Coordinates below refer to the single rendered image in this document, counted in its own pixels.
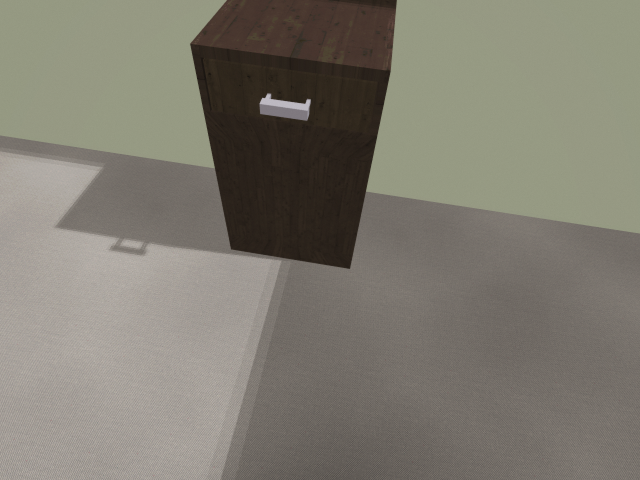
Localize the drawer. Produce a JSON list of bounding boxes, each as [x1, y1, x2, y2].
[[203, 58, 378, 133]]

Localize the cabinet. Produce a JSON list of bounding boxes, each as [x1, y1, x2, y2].
[[190, 0, 397, 269]]

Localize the handle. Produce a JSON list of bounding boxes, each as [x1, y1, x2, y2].
[[259, 93, 311, 121]]

